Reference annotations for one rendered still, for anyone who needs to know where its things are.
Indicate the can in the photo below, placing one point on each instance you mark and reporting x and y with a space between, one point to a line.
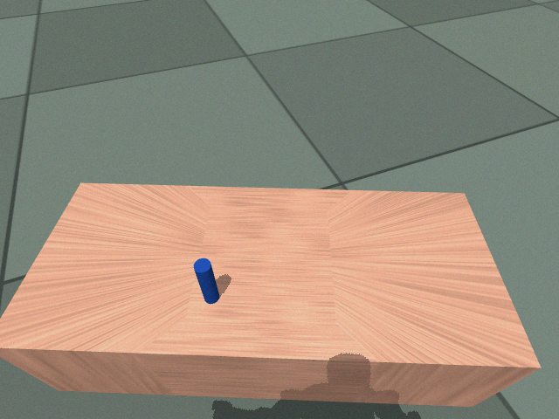
206 280

